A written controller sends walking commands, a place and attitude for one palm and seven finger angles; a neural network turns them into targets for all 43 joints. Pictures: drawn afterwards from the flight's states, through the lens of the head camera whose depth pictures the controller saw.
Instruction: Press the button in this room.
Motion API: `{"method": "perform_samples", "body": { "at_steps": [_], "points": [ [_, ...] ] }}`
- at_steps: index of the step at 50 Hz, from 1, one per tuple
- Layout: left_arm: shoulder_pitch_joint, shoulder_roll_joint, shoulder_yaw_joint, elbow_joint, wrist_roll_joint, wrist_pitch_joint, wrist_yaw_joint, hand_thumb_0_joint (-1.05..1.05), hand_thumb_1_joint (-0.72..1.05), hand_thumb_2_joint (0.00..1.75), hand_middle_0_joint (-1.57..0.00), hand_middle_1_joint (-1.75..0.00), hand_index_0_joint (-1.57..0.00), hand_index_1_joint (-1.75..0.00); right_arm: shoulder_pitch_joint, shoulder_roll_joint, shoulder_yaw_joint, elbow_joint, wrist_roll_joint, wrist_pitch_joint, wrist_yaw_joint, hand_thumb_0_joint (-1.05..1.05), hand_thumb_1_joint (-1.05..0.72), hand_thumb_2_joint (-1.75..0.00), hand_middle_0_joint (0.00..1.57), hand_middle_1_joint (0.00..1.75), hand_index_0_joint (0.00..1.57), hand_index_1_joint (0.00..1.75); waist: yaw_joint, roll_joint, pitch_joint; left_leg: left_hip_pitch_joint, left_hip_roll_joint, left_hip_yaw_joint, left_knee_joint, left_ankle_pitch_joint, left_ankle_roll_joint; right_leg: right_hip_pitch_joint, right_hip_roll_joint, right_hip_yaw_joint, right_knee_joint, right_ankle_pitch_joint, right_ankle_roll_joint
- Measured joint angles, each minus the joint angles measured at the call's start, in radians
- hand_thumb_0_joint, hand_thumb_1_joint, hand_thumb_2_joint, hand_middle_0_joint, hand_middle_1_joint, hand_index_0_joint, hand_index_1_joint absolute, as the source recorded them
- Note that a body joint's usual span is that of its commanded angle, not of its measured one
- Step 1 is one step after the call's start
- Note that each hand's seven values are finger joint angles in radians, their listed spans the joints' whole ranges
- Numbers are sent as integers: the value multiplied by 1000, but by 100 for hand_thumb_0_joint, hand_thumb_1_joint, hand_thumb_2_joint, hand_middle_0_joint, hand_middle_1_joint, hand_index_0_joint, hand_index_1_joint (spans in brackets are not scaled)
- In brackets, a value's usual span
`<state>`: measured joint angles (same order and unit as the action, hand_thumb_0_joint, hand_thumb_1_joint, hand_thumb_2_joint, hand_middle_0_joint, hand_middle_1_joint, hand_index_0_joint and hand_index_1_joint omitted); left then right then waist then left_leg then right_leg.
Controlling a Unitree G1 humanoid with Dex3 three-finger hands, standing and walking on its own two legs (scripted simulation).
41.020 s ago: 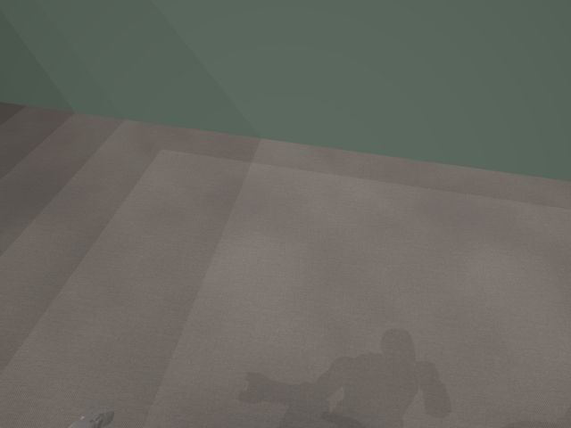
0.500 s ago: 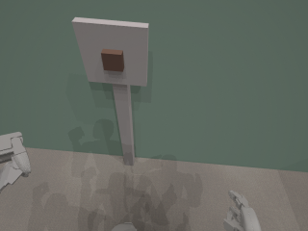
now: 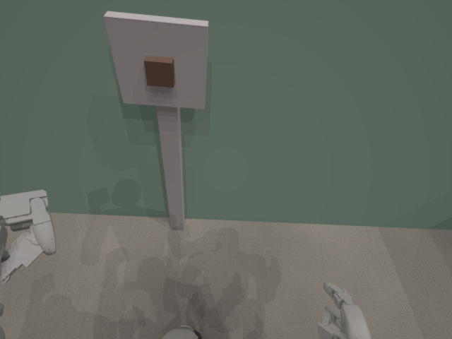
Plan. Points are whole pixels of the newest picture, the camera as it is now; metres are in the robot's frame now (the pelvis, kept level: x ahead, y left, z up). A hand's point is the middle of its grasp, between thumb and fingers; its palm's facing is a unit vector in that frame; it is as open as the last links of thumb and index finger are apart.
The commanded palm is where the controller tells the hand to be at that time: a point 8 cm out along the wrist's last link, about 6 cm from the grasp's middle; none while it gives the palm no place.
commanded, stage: stop stepping back and stand still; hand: left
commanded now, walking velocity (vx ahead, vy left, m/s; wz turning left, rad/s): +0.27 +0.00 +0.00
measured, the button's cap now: (160, 71) +0.66 +0.23 +0.11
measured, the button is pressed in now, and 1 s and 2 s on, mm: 0 0 0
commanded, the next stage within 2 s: let the arm hang, fingers relaxed in 1.02 s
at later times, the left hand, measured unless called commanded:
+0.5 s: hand out of the picture +0.11 +0.25 +0.17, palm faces +0.41 -0.84 -0.36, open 3.1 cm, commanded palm +0.04 +0.29 +0.19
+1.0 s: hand out of the picture +0.09 +0.26 +0.17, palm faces +0.43 -0.79 -0.43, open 3.1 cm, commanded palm +0.03 +0.30 +0.19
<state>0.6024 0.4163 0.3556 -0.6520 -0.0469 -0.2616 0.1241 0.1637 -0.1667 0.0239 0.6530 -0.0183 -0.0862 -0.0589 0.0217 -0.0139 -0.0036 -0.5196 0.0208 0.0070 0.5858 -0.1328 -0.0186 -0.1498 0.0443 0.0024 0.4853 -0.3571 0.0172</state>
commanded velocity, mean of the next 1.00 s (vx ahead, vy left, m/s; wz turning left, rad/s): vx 0.11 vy -0.02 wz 0.00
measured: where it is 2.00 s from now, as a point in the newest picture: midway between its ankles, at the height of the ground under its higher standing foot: outside the picture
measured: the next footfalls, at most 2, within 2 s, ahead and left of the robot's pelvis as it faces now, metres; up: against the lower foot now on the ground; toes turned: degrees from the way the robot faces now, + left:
left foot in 0.34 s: +0.03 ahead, +0.11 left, +0.00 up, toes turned -1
left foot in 0.80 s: -0.02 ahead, +0.14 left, +0.00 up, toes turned +6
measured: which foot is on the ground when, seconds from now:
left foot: down 0.00-0.18, up 0.20-0.32, down 0.34-0.56, up 0.58-0.78, down 0.80-1.00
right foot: down 0.00-1.00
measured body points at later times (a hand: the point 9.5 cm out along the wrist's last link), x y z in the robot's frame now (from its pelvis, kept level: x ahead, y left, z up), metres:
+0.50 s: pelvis -0.09 +0.01 +0.01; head -0.12 +0.04 +0.46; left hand +0.08 +0.30 +0.19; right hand +0.05 -0.22 -0.06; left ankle -0.01 +0.11 -0.73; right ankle -0.09 -0.09 -0.71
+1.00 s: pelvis -0.09 +0.01 +0.01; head -0.09 +0.02 +0.46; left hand +0.06 +0.30 +0.20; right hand +0.09 -0.21 -0.07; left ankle -0.06 +0.14 -0.73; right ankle -0.09 -0.08 -0.73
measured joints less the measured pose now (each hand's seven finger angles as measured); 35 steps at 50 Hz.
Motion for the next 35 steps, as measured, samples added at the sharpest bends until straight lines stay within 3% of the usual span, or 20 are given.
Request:
{"method": "perform_samples", "body": {
  "at_steps": [1,2,4,7,10,13,16,18,21,23,26,27,29,31,33,35],
  "points": [
    [3,4,5,-3,-2,6,-3,1,89,90,-131,-150,-131,-150,9,-5,1,-6,3,5,-7,1,-90,-90,21,30,21,30,-9,2,-8,31,-3,-3,-33,69,20,-10,0,1,23,-12,5],
    [-6,13,14,3,-5,11,-6,1,88,90,-131,-150,-131,-150,10,-3,-3,-9,7,7,-13,1,-90,-90,21,30,21,30,-21,-10,-3,39,-16,0,-51,92,51,-22,-10,1,50,-21,7],
    [-22,28,33,30,-13,20,-7,1,88,90,-131,-150,-131,-150,6,3,-9,-20,9,1,-13,2,-90,-90,20,30,21,30,-31,-28,11,58,-27,11,-95,104,79,-60,-8,21,123,-97,-5],
    [2,36,54,41,-17,51,0,1,89,90,-131,-150,-131,-150,21,3,-10,-54,5,-12,-7,2,-90,-90,20,30,21,30,-58,-19,13,79,-26,0,-178,134,66,-70,18,-4,98,-151,-35],
    [59,33,46,13,-11,71,0,1,89,90,-131,-150,-131,-150,47,-13,-15,-81,10,-7,0,1,-90,-90,20,30,20,30,-76,0,11,51,-30,-18,-133,-13,29,-51,20,-31,7,-19,-50],
    [128,18,38,-36,-1,73,6,1,89,90,-131,-150,-131,-150,78,-31,-21,-53,10,14,-2,1,-90,-90,20,30,21,30,-26,-26,-28,16,-44,-19,144,-125,6,-66,-21,-32,5,78,-65],
    [88,-29,15,3,19,63,27,1,88,90,-131,-150,-131,-150,107,-56,-28,-12,9,14,-22,1,-90,-90,20,30,21,30,3,-14,-72,117,-9,-15,119,-182,17,-84,-48,-67,30,72,-21],
    [-7,-57,0,67,29,64,40,1,88,90,-131,-150,-131,-150,109,-70,-37,3,12,0,-37,1,-90,-90,20,30,20,30,-8,2,-67,160,-4,-37,28,-139,36,-110,-54,-91,84,53,-10],
    [-100,-77,7,156,34,88,49,1,89,90,-131,-150,-131,-150,89,-39,-27,20,14,-13,-39,2,-90,-90,20,30,20,30,-30,-28,-36,171,-33,-30,9,-76,49,-143,-40,-37,196,-47,-14],
    [-87,-76,10,155,36,105,47,1,89,90,-131,-150,-131,-150,93,-7,-16,7,9,-28,-24,2,-90,-90,20,30,20,30,-55,-33,-34,190,-36,-33,-48,-42,49,-157,-17,-30,255,-79,-23],
    [4,-50,-1,85,35,101,37,2,89,90,-131,-150,-131,-150,114,27,9,-24,3,-40,0,2,-90,-90,20,30,20,30,-75,-33,-47,201,-29,-34,-110,-18,40,-100,2,-64,130,-85,-35],
    [37,-34,-1,57,36,95,33,2,89,90,-131,-150,-131,-150,120,34,16,-35,1,-38,5,2,-90,-90,20,30,20,30,-75,-38,-52,191,-32,-29,-109,-27,34,-69,2,-70,60,-80,-42],
    [68,-15,-7,28,37,81,22,1,89,90,-131,-150,-131,-150,114,33,17,-42,-5,-23,7,1,-90,-90,20,30,21,30,-64,-18,-44,149,-22,-31,-38,-111,26,-64,13,-79,1,46,-75],
    [68,-1,-8,23,34,73,17,1,89,90,-131,-150,-131,-150,107,24,10,-23,-2,-3,7,1,-90,-90,21,30,21,30,-42,-15,-39,88,-28,-29,140,-187,20,-73,9,-81,0,124,-96],
    [53,-10,-4,53,29,59,20,1,89,90,-131,-150,-131,-150,110,8,3,4,0,9,3,1,-90,-90,21,30,21,30,-29,-13,-49,53,-27,-16,266,-197,20,-70,1,-82,-4,117,-97],
    [33,-33,2,95,27,54,25,1,88,90,-131,-150,-131,-150,118,-10,-3,21,3,13,-7,1,-90,-90,21,30,21,30,-24,-12,-63,67,-15,8,260,-192,25,-66,-11,-83,-12,110,-89]
  ]
}}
